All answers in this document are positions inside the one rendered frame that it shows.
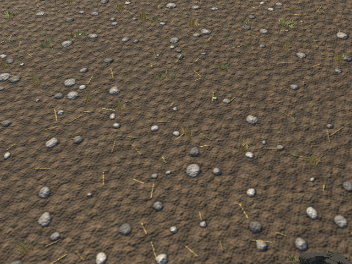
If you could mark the right robot hand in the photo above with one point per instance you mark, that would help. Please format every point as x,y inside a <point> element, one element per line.
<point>329,257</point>

